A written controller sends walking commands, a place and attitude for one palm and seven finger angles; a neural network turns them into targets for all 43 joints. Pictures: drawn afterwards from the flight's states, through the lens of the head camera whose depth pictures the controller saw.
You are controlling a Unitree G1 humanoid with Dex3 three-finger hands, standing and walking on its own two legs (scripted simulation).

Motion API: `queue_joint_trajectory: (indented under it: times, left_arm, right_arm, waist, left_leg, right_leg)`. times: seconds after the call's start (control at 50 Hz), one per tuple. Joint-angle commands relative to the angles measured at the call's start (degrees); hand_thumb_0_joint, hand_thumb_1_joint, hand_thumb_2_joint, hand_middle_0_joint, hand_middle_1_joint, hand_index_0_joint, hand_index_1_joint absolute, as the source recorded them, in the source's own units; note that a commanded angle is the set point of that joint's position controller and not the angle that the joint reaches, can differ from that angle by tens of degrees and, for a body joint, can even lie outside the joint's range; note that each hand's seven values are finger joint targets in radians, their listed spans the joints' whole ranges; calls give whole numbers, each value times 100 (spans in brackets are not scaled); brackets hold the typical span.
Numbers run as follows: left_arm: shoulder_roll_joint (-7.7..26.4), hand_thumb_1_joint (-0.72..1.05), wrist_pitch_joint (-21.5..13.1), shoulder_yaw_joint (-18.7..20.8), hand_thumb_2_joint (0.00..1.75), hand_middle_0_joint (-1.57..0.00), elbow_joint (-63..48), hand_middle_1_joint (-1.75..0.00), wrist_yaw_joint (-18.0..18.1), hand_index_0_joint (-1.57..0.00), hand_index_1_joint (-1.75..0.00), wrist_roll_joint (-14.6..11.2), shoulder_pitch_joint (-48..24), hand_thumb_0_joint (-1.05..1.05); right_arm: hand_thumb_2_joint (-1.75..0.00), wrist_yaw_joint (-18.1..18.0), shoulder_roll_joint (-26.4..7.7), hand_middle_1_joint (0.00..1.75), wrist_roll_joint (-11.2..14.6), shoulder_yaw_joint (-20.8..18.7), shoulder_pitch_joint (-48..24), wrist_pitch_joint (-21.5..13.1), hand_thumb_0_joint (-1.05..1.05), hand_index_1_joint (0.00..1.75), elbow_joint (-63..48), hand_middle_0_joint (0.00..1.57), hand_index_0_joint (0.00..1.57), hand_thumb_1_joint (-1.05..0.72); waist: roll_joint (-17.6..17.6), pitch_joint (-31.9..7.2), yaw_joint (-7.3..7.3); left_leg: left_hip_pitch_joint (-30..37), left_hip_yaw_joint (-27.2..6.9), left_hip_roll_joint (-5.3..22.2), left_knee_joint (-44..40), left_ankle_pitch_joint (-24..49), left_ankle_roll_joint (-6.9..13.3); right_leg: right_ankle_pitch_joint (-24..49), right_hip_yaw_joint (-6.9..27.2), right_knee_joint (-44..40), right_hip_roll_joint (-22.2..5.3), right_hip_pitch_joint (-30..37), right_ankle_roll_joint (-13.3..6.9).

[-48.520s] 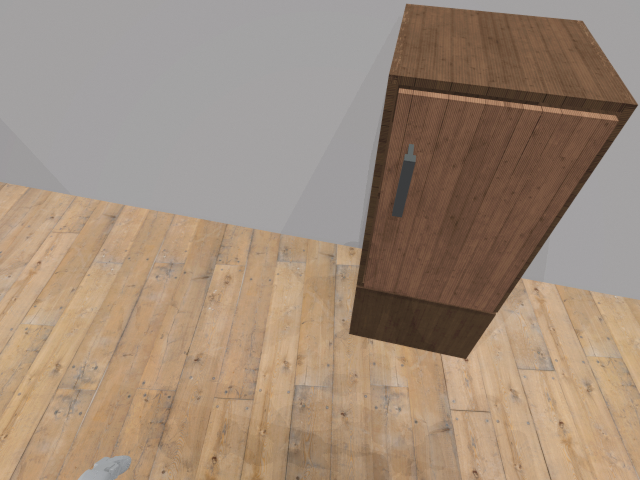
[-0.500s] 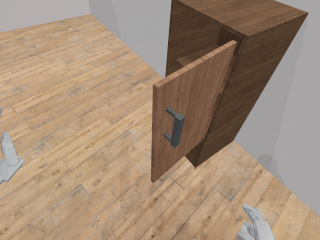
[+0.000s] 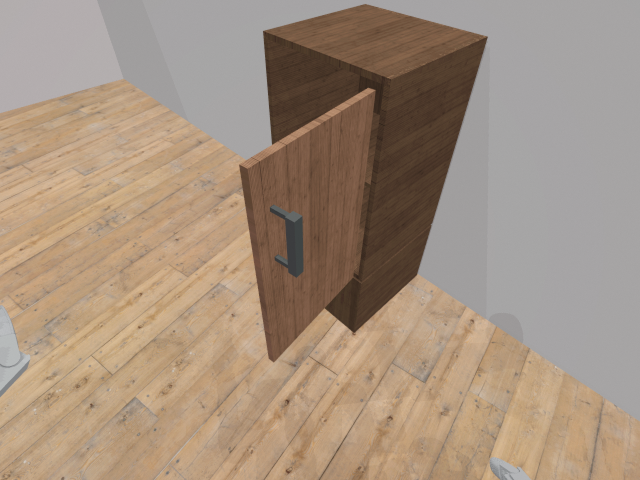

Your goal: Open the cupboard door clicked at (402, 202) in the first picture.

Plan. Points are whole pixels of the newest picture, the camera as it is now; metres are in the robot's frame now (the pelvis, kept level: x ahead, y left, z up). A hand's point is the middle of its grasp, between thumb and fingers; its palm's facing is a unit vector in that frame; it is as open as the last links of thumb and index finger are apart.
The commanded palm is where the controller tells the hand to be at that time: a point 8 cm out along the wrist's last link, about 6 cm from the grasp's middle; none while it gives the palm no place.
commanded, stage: stop stepping back and stand still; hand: left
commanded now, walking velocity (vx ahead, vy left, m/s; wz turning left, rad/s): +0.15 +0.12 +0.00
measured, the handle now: (286, 241) +0.53 +0.09 -0.02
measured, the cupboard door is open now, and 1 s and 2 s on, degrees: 97 97 97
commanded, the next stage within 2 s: let the arm hang, fingers relaxed in 0.52 s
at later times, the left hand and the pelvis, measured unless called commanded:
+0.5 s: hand (12, 397) +0.16 +0.28 +0.14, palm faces +0.47 -0.76 -0.46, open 7.4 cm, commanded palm +0.10 +0.31 +0.18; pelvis -0.04 +0.01 +0.00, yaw +0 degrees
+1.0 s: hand out of the picture -0.06 +0.19 -0.18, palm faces +0.04 -0.98 -0.17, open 7.1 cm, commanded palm none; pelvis -0.08 +0.01 +0.00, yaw +2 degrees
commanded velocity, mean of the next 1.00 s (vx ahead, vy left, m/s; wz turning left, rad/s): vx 0.00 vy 0.00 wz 0.00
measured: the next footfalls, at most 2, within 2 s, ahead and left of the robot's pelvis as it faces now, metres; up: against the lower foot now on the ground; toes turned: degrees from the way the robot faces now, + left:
left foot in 0.04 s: +0.01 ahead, +0.12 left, +0.00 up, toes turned +1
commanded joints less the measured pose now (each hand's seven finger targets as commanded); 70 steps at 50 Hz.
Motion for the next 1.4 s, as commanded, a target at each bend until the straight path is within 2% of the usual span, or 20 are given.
queue_joint_trajectory:
  times: [0.0, 0.06, 0.1, 0.12, 0.16, 0.22, 0.3, 0.4, 0.48, 0.54, 0.58, 0.6, 0.62, 0.64, 0.7, 0.76, 0.88, 0.94, 1.14, 1.38]
  left_arm:
    - [807, 90, -305, 211, 90, -20, -515, -30, 112, -20, -30, 86, -1287, 0]
    - [1052, 90, -424, 356, 90, -20, -1063, -30, 117, -20, -30, 83, -1404, 0]
    - [1206, 90, -488, 560, 90, -20, -1648, -30, 177, -20, -30, 129, -1246, 0]
    - [1185, 90, -498, 554, 90, -20, -1847, -30, 154, -20, -30, 148, -1230, 0]
    - [1428, 90, -470, 911, 90, -20, -2015, -30, 182, -20, -30, 134, -1050, 0]
    - [1122, 90, -450, 971, 90, -20, -1526, -30, 188, -20, -30, 126, -257, 0]
    - [813, 90, -373, 701, 90, -20, -853, -30, 100, -20, -30, 34, -69, 0]
    - [649, 90, -408, 334, 90, -20, -457, -30, 140, -20, -30, 135, -926, 0]
    - [760, 90, -399, 162, 90, -20, -1184, -30, 138, -20, -30, 164, -1432, 0]
    - [1125, 90, -422, 499, 90, -20, -1924, -30, 152, -20, -30, 203, -1250, 0]
    - [1125, 90, -460, 586, 90, -20, -2140, -30, 146, -20, -30, 188, -901, 0]
    - [-421, 90, 538, -1947, 90, -20, 3149, -30, -635, -20, -30, 519, -1042, 0]
    - [-341, 90, 979, -1813, 90, -20, 3470, -30, -780, -20, -30, 499, -1045, 0]
    - [-426, 90, 1113, -1849, 90, -20, 3349, -30, -822, -20, -30, 470, -956, 0]
    - [-189, 90, 1015, -1941, 90, -20, 4119, -30, -889, -20, -30, 519, -1466, 0]
    - [40, 90, 979, -2010, 90, -20, 5142, -30, -907, -20, -30, 530, -1982, 0]
    - [-325, 90, 1166, -2289, 90, -20, 6821, -30, -834, -20, -30, 449, -2081, 0]
    - [-422, 90, 1133, -2316, 90, -20, 7501, -30, -833, -20, -30, 419, -1898, 0]
    - [-766, 90, 1127, -2333, 90, -20, 8620, -30, -800, -20, -30, 400, -1590, 0]
    - [-1060, 90, 1125, -2317, 90, -20, 8951, -30, -724, -20, -30, 398, -1263, 0]
  right_arm:
    - [-90, -153, -612, 30, -50, -261, -914, -508, 0, 30, -902, 20, 20, -90]
    - [-90, -152, -842, 30, -29, -375, -861, -536, 0, 30, -1037, 20, 20, -90]
    - [-90, -94, -630, 30, -124, -263, -715, -550, 0, 30, -1051, 20, 20, -90]
    - [-90, -54, -592, 30, -166, -277, -780, -629, 0, 30, -1020, 20, 20, -90]
    - [-90, -44, -590, 30, -139, -292, -942, -696, 0, 30, -1074, 20, 20, -90]
    - [-90, -47, -512, 30, -84, -237, -948, -626, 0, 30, -1210, 20, 20, -90]
    - [-90, 12, -511, 30, -61, -372, -790, -380, 0, 30, -1137, 20, 20, -90]
    - [-90, -98, -452, 30, -68, -182, -799, -486, 0, 30, -965, 20, 20, -90]
    - [-90, -213, -640, 30, -101, -294, -938, -651, 0, 30, -1015, 20, 20, -90]
    - [-90, -159, -549, 30, -101, -209, -871, -655, 0, 30, -1118, 20, 20, -90]
    - [-90, -109, -478, 30, -123, -191, -915, -694, 0, 30, -1168, 20, 20, -90]
    - [-90, 386, -1581, 30, -42, -547, -1414, -760, 0, 30, 240, 20, 20, -90]
    - [-90, 382, -1324, 30, -37, -550, -908, -350, 0, 30, 262, 20, 20, -90]
    - [-90, 353, -1205, 30, -33, -480, -824, -218, 0, 30, 95, 20, 20, -90]
    - [-90, 347, -1205, 30, -133, -375, -879, -73, 0, 30, 169, 20, 20, -90]
    - [-90, 349, -1164, 30, -158, -320, -960, 43, 0, 30, 394, 20, 20, -90]
    - [-90, 330, -728, 30, -252, -100, -928, 355, 0, 30, 1020, 20, 20, -90]
    - [-90, 278, -571, 30, -231, -86, -712, 401, 0, 30, 1357, 20, 20, -90]
    - [-90, 190, -256, 30, -221, -150, 277, 497, 0, 30, 2096, 20, 20, -90]
    - [-90, 156, 89, 30, -233, -99, 557, 415, 0, 30, 2427, 20, 20, -90]
  waist:
    - [-509, 380, -101]
    - [322, -17, -92]
    - [1340, -246, -112]
    - [1390, -91, -67]
    - [1113, 342, 48]
    - [1206, 519, 1]
    - [-977, 713, -85]
    - [-506, 372, -139]
    - [75, 23, 16]
    - [830, -442, -11]
    - [1194, -485, 49]
    - [915, 287, -177]
    - [811, -111, -36]
    - [1003, -84, -18]
    - [-160, -259, 71]
    - [-1257, -284, 2]
    - [645, 474, 8]
    - [946, 528, -6]
    - [-126, 930, -93]
    - [17, 1122, 37]
  left_leg:
    - [825, 156, -103, -1100, 387, 257]
    - [2241, -756, 625, -1167, 2038, 687]
    - [2346, -1937, 1309, -1518, 3183, 1110]
    - [1834, -2158, 1496, -1929, 2521, 1081]
    - [390, -1740, 1417, -2529, -28, 902]
    - [-638, -784, 796, -2286, -1372, 361]
    - [-86, -393, -3, 720, -692, -124]
    - [384, -325, 125, -603, -134, -1]
    - [1663, -751, 570, -1591, 1596, 243]
    - [1919, -903, 640, -1451, 3467, 205]
    - [1694, -945, 759, -1651, 3180, 188]
    - [756, -992, 684, -985, 3712, 304]
    - [1082, -778, 731, -1078, 3989, 273]
    - [1011, -821, 788, -1101, 3685, 300]
    - [551, -1350, 902, -1248, 2749, 512]
    - [670, -1063, 500, -1114, 1713, 256]
    - [547, -1145, 407, -1879, 132, 219]
    - [611, -1050, 315, -1947, -364, 160]
    - [772, -1013, 338, -1846, -603, 212]
    - [329, -1159, 421, -2213, -609, 271]
  right_leg:
    - [3662, 575, 95, -1147, -590, 122]
    - [3090, 313, 1228, -540, -1501, 615]
    - [400, -32, 2085, -181, -2007, 505]
    - [-684, 70, 2187, -175, -1809, 379]
    - [-793, 41, 1795, -227, -877, 294]
    - [282, -228, 314, -212, 119, 181]
    - [-1247, 2538, -1648, -1735, -1680, -549]
    - [1619, 858, -530, -1129, -729, -301]
    - [1867, 475, -59, -514, -809, 268]
    - [2737, 81, 552, -258, -474, 293]
    - [1628, -36, 550, -194, -411, 309]
    - [2292, -100, 1134, -473, -1003, 204]
    - [1646, 136, 970, -497, -973, 129]
    - [1358, 39, 992, -464, -1022, 171]
    - [1289, 46, 876, -409, -585, 85]
    - [1844, 380, 432, -783, -570, -85]
    - [465, 381, -53, -640, -828, 30]
    - [308, 441, -315, -673, -830, -42]
    - [-548, 417, -815, -735, -1330, -92]
    - [78, 221, -403, -633, -976, -27]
